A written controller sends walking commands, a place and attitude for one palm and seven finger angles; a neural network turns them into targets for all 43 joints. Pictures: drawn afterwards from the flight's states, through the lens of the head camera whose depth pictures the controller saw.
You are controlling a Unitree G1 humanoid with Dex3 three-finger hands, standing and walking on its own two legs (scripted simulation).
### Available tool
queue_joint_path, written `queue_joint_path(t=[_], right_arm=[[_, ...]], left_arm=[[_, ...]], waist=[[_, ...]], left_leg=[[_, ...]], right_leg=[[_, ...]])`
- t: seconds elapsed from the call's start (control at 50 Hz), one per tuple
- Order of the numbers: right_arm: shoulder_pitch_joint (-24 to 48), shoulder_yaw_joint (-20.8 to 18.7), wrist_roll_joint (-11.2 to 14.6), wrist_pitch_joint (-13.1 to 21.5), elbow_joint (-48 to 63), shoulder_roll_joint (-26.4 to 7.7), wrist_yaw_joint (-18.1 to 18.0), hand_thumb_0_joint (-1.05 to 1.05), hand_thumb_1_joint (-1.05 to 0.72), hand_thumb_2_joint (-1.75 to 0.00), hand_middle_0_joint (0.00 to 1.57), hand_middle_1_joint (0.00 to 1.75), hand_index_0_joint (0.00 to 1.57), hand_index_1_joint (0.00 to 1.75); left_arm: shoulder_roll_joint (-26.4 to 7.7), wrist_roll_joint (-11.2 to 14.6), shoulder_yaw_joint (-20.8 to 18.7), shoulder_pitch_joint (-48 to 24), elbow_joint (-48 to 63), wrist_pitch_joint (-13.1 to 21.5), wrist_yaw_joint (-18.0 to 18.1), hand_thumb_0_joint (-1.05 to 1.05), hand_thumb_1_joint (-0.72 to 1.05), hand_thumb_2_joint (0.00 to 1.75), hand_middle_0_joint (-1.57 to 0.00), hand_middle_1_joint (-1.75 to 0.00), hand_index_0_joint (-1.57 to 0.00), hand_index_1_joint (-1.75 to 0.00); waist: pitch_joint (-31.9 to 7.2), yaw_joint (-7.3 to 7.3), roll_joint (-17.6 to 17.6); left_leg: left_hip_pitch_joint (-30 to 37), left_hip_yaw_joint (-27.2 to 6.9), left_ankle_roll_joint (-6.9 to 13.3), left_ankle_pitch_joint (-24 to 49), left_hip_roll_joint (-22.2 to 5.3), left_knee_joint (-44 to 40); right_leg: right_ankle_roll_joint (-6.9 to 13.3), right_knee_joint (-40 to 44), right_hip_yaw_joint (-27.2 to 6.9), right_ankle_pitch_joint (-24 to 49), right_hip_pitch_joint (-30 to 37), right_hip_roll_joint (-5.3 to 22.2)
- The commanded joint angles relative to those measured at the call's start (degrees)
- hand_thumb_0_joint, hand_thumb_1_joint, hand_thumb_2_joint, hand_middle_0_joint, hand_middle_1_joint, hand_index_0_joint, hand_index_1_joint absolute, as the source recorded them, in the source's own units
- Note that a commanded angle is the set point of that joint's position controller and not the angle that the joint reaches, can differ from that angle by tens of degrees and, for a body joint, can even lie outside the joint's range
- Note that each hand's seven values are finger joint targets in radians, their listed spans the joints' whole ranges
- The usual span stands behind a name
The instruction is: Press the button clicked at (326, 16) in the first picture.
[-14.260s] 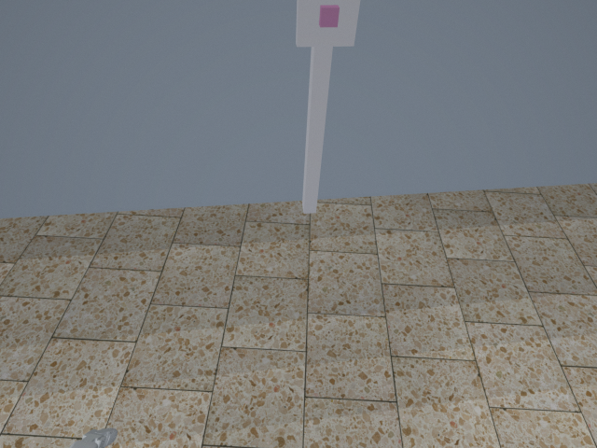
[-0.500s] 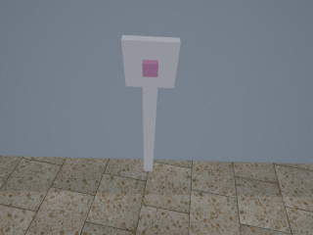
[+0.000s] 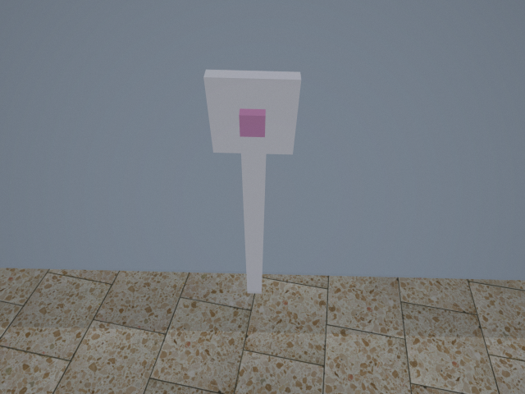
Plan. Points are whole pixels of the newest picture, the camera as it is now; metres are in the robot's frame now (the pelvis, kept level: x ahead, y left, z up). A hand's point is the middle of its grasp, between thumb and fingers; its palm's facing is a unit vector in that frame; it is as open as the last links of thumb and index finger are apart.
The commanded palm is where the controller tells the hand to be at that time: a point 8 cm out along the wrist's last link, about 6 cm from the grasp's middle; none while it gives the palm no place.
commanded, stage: look again from close up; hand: left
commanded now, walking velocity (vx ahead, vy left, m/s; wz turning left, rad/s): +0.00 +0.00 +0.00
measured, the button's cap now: (252, 122) +0.59 +0.06 +0.10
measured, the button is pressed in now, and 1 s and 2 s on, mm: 0 0 0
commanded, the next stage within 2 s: shuffle to correct the standing spot in 0.38 s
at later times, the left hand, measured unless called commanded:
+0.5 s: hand out of the picture -0.04 +0.15 -0.18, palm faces +0.05 -0.98 -0.17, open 7.3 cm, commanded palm none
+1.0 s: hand out of the picture -0.02 +0.10 -0.18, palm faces +0.12 -0.97 -0.20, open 7.3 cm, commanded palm none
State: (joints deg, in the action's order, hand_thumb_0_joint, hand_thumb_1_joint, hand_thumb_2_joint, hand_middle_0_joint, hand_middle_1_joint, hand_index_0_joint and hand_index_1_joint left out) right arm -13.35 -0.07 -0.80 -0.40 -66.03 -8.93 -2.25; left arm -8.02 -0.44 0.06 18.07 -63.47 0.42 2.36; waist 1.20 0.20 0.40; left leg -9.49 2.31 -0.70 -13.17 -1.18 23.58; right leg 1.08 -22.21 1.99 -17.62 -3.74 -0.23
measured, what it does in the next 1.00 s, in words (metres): lifts its left foot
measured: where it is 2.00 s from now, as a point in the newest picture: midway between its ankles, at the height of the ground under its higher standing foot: outside the picture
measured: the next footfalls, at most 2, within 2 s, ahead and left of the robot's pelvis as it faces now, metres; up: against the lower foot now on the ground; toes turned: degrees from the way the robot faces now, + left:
left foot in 1.16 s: +0.18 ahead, +0.02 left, +0.00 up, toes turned +10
right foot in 1.52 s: +0.25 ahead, -0.33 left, +0.00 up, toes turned -3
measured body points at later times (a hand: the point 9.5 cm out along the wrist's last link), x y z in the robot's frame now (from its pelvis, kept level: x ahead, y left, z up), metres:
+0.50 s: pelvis -0.01 +0.00 +0.00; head +0.00 +0.00 +0.45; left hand -0.04 +0.21 -0.16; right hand -0.02 -0.22 -0.16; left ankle -0.01 +0.13 -0.74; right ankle -0.06 -0.10 -0.74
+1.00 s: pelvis +0.05 -0.06 -0.01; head +0.08 -0.07 +0.44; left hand -0.02 +0.15 -0.16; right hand +0.05 -0.29 -0.18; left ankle +0.03 +0.06 -0.69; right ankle -0.06 -0.10 -0.74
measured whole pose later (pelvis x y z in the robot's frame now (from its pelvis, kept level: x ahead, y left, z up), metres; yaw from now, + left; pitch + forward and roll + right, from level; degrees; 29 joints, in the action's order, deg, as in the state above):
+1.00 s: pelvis +0.05 -0.06 -0.01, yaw +3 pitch +1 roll +1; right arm -15.2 -2.9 -1.8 -1.6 -65.3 -9.0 -2.3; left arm -6.1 -1.8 -1.7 24.1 -62.2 1.5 2.0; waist 2.2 1.0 -0.1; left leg -27.3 6.7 0.4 -25.5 -3.6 58.3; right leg 6.3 -23.2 8.6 -23.4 -1.7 -3.3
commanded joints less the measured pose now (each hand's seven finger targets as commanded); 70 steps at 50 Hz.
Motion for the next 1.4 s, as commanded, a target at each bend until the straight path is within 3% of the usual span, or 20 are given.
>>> queue_joint_path(t=[0.0,0.46,0.52,0.64,0.7,0.74,0.78,0.8,0.82,0.88,0.96,1.08,1.1,1.12,1.14,1.16,1.2,1.24,1.3,1.38], right_arm=[[-3.3,-0.5,0.2,0.8,1.4,-4.5,0.0,0.0,-0.9,-0.9,0.2,0.3,0.2,0.3],[-5.7,-0.4,0.2,0.8,1.1,-3.5,0.0,0.0,-0.9,-0.9,0.2,0.3,0.2,0.3],[-6.5,-0.9,-0.1,0.7,0.5,-3.5,-0.1,0.0,-0.9,-0.9,0.2,0.3,0.2,0.3],[-7.8,-3.1,-0.7,0.2,1.6,-6.7,-0.5,0.0,-0.9,-0.9,0.2,0.3,0.2,0.3],[-8.9,-4.1,-0.7,0.9,2.2,-8.7,-1.0,0.0,-0.9,-0.9,0.2,0.3,0.2,0.3],[-8.9,-4.3,-0.8,1.2,2.4,-8.9,-1.2,0.0,-0.9,-0.9,0.2,0.3,0.2,0.3],[-6.4,-3.8,-0.6,1.4,3.1,-6.3,-1.2,0.0,-0.9,-0.9,0.2,0.3,0.2,0.3],[-4.6,-2.7,-0.2,1.6,4.6,-2.3,-1.0,0.0,-0.9,-0.9,0.2,0.3,0.2,0.3],[-0.3,-2.4,-0.9,1.1,6.1,-2.4,-1.3,0.0,-0.9,-0.9,0.2,0.3,0.2,0.3],[-0.7,-2.8,-0.6,1.0,5.0,-1.5,-0.7,0.0,-0.9,-0.9,0.2,0.3,0.2,0.3],[3.1,-2.8,-0.7,0.6,6.3,-1.1,0.3,0.0,-0.9,-0.9,0.2,0.3,0.2,0.3],[-3.4,-2.9,-0.5,1.1,4.9,-2.4,-1.2,0.0,-0.9,-0.9,0.2,0.3,0.2,0.3],[-9.0,-3.4,-0.7,1.2,3.3,-3.8,-1.9,0.0,-0.9,-0.9,0.2,0.3,0.2,0.3],[-15.6,-4.5,-1.3,1.4,2.2,-8.2,-2.4,0.0,-0.9,-0.9,0.2,0.3,0.2,0.3],[-18.0,-5.1,-1.0,1.5,2.0,-12.4,-2.5,0.0,-0.9,-0.9,0.2,0.3,0.2,0.3],[-12.9,-4.5,0.2,1.6,3.0,-12.1,-2.0,0.0,-0.9,-0.9,0.2,0.3,0.2,0.3],[-3.2,-3.3,-0.4,2.6,5.7,-7.0,-2.0,0.0,-0.9,-0.9,0.2,0.3,0.2,0.3],[0.2,-3.1,-0.7,3.1,6.6,-6.2,-1.8,0.0,-0.9,-0.9,0.2,0.3,0.2,0.3],[0.4,-4.2,-1.0,2.6,7.3,-8.4,-1.2,0.0,-0.9,-0.9,0.2,0.3,0.2,0.3],[-0.2,-5.9,-1.3,1.3,7.7,-11.3,-0.6,0.0,-0.9,-0.9,0.2,0.3,0.2,0.3]], left_arm=[[-5.3,-0.2,-1.0,4.9,0.7,0.5,0.2,0.0,0.9,0.9,-0.2,-0.3,-0.2,-0.3],[-4.4,-0.2,-1.1,6.2,0.4,0.7,0.2,0.0,0.9,0.9,-0.2,-0.3,-0.2,-0.3],[-3.7,-0.3,-1.2,7.1,-0.3,0.3,-0.2,0.0,0.9,0.9,-0.2,-0.3,-0.2,-0.3],[-3.1,-1.3,-2.4,7.5,1.5,-1.1,-1.9,0.0,0.9,0.9,-0.2,-0.3,-0.2,-0.3],[-2.0,-1.6,-2.8,7.4,2.5,-1.2,-2.6,0.0,0.9,0.9,-0.2,-0.3,-0.2,-0.3],[-1.9,-1.6,-3.2,7.4,2.9,-0.9,-2.9,0.0,0.9,0.9,-0.2,-0.3,-0.2,-0.3],[-3.4,-1.7,-3.9,12.5,1.4,-0.3,-2.6,0.0,0.9,0.9,-0.2,-0.3,-0.2,-0.3],[-7.4,-1.8,-4.8,17.0,-0.1,-0.2,-1.7,0.0,0.9,0.9,-0.2,-0.3,-0.2,-0.3],[-7.3,-1.3,-4.7,19.6,-1.0,-0.2,-0.9,0.0,0.9,0.9,-0.2,-0.3,-0.2,-0.3],[-4.0,-1.5,-3.1,16.9,-0.8,0.5,-0.3,0.0,0.9,0.9,-0.2,-0.3,-0.2,-0.3],[-3.3,-1.8,-2.2,16.5,-0.8,1.1,0.2,0.0,0.9,0.9,-0.2,-0.3,-0.2,-0.3],[-5.4,-1.3,-2.7,12.0,0.1,0.7,-0.4,0.0,0.9,0.9,-0.2,-0.3,-0.2,-0.3],[-5.4,-1.1,-2.9,11.0,0.5,0.5,-0.6,0.0,0.9,0.9,-0.2,-0.3,-0.2,-0.3],[-3.4,-0.5,-2.7,10.8,1.4,0.2,-1.0,0.0,0.9,0.9,-0.2,-0.3,-0.2,-0.3],[-1.4,-0.1,-2.7,11.7,3.6,0.3,-1.1,0.0,0.9,0.9,-0.2,-0.3,-0.2,-0.3],[-5.0,-1.3,-3.5,10.0,4.0,-0.5,-0.9,0.0,0.9,0.9,-0.2,-0.3,-0.2,-0.3],[-2.9,-2.0,-4.2,7.1,4.6,-1.1,-2.1,0.0,0.9,0.9,-0.2,-0.3,-0.2,-0.3],[-1.2,-2.1,-4.4,9.7,4.3,-2.2,-2.8,0.0,0.9,0.9,-0.2,-0.3,-0.2,-0.3],[-0.5,-1.7,-4.3,8.3,5.0,-3.0,-3.2,0.0,0.9,0.9,-0.2,-0.3,-0.2,-0.3],[-2.3,-1.5,-4.6,1.7,7.3,-3.1,-3.5,0.0,0.9,0.9,-0.2,-0.3,-0.2,-0.3]], waist=[[3.0,0.07,0.0],[4.0,0.06,-0.5],[3.6,-0.3,0.3],[8.2,-0.78,-6.0],[5.9,-0.89,-9.5],[4.2,-0.4,-8.2],[2.8,2.65,0.3],[2.4,4.17,13.7],[4.8,5.24,17.3],[4.6,2.36,3.1],[5.5,1.77,5.0],[1.4,-3.5,6.7],[-0.8,-6.33,6.1],[-5.6,-8.94,-1.0],[-7.6,-7.97,-13.3],[-5.2,-5.55,-6.4],[6.2,-1.44,-5.0],[4.6,1.36,-5.7],[2.2,1.24,-8.1],[3.0,-0.63,-11.1]], left_leg=[[1.3,-3.4,1.5,12.6,-4.8,-2.9],[-0.1,-3.9,1.5,9.8,-4.4,-3.1],[0.4,-4.1,2.0,2.1,-4.9,-2.9],[-5.8,-11.5,5.2,-19.8,-10.7,-9.3],[-3.5,-18.2,9.0,-18.9,-16.1,-10.9],[-4.3,-16.7,9.2,-12.7,-16.3,-7.9],[-14.7,-6.1,5.0,-5.6,-9.2,4.6],[-24.2,4.9,1.8,-9.0,-1.2,17.9],[-28.6,3.8,1.3,-18.6,-1.3,28.3],[-29.9,3.2,1.3,-15.4,-3.3,39.2],[-27.3,5.8,1.5,-10.6,-2.5,33.6],[-8.5,10.5,4.2,-2.3,2.0,14.3],[0.4,7.4,5.7,3.2,0.2,9.0],[12.3,-8.9,10.9,16.3,-12.6,3.7],[16.8,-30.0,19.6,28.6,-29.8,-3.4],[7.3,-29.4,18.6,15.5,-30.6,-6.9],[-6.5,-20.5,13.6,3.1,-24.7,-11.1],[-10.9,-10.2,10.4,5.1,-20.0,-10.4],[-10.6,-2.4,8.9,7.9,-16.2,-9.2],[-10.0,-1.7,7.7,5.6,-16.1,-7.8]], right_leg=[[0.3,3.7,-3.8,16.5,-5.0,6.5],[0.6,4.4,-4.1,10.7,-6.8,6.0],[0.7,3.6,-3.4,2.0,-8.0,4.9],[1.3,-5.6,-0.1,-6.3,-14.5,1.6],[0.9,-13.1,1.7,-4.9,-18.1,1.0],[1.0,-10.3,1.6,-4.3,-15.4,1.4],[2.0,1.3,-2.9,0.4,-1.1,4.9],[3.3,7.5,-12.0,11.2,7.7,13.5],[2.7,7.4,-14.6,30.3,7.2,17.5],[8.8,0.9,-5.5,50.6,9.5,15.4],[7.8,2.3,-3.4,52.0,7.2,12.4],[3.4,-8.3,0.3,66.3,1.8,7.6],[1.6,-18.2,0.1,63.2,-3.1,6.7],[-0.8,-33.5,2.1,40.4,-14.7,3.2],[-2.5,-53.7,0.5,-11.5,-27.8,-2.8],[0.0,-55.9,-6.9,-13.1,-26.7,-0.1],[-0.5,-52.8,-7.0,-5.3,-28.5,3.9],[-1.6,-46.6,-5.3,-1.6,-24.2,5.2],[-3.3,-34.1,-0.8,0.2,-21.4,5.7],[-4.5,-22.3,2.5,1.7,-19.4,5.7]])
